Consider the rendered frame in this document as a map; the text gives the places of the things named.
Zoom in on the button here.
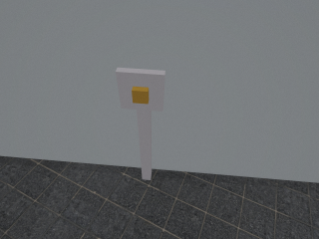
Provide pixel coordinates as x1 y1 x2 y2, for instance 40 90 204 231
132 87 150 105

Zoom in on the panel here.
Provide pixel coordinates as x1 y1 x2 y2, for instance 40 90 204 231
116 67 165 180

